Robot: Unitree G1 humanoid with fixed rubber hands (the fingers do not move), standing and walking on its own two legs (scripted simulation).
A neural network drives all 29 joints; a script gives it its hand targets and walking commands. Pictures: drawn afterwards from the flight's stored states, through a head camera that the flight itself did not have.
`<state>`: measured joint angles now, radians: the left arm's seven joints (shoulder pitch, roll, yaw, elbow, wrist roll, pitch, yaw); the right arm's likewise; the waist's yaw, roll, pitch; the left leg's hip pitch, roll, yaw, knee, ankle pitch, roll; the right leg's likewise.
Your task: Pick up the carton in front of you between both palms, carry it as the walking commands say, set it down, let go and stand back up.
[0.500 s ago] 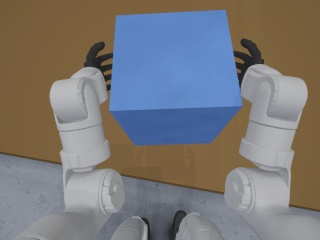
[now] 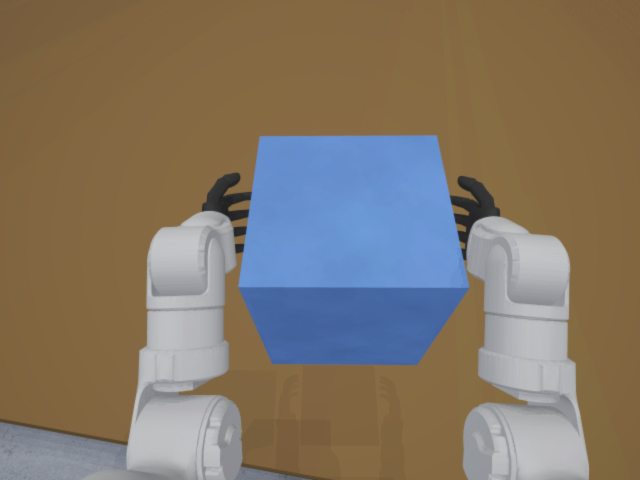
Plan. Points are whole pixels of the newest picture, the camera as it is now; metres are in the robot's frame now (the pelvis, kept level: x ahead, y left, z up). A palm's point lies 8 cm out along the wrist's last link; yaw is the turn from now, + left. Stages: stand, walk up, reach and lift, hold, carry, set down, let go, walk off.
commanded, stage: carry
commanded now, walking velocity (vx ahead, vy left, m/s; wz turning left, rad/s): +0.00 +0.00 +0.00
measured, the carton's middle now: (345, 261) +0.38 -0.01 +0.04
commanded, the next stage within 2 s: none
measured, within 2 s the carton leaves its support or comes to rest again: neither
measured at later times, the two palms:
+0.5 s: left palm (186, 223) +0.37 +0.18 +0.12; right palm (444, 222) +0.38 -0.12 +0.12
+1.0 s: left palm (174, 240) +0.35 +0.19 +0.12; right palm (441, 236) +0.35 -0.11 +0.12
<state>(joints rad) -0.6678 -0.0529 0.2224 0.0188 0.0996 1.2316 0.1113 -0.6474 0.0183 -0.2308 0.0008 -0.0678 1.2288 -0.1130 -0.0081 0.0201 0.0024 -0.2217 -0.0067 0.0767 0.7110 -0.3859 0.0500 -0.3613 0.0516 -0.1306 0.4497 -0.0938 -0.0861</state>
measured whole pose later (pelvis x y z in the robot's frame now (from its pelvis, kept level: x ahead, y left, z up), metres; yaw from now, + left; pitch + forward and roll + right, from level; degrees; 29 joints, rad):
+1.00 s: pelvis +0.01 +0.03 +0.00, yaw +0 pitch +1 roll +0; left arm -0.67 0.01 0.19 0.21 0.06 1.26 0.12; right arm -0.67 0.00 -0.20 0.21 -0.06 1.25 -0.12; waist 0.00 0.00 -0.06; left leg -0.26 -0.03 0.07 0.55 -0.30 0.06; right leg -0.31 -0.01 -0.12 0.54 -0.24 -0.04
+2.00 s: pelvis -0.01 +0.04 +0.00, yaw +0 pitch +1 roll +0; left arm -0.68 0.01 0.18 0.18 0.05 1.28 0.13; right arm -0.69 -0.01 -0.19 0.18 -0.05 1.28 -0.13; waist 0.00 0.00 -0.06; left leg -0.29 -0.02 0.10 0.54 -0.27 0.07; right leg -0.35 -0.02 -0.12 0.55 -0.25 -0.05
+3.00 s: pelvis +0.49 +0.12 +0.05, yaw +2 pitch +3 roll -2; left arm -0.80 -0.03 0.22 -0.19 0.02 1.30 0.19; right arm -0.76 0.06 -0.36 -0.24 -0.06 1.29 -0.10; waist 0.13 -0.06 0.22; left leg -0.62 -0.06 -0.14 1.72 -0.46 0.06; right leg -0.52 0.15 -0.22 0.79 -0.35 -0.21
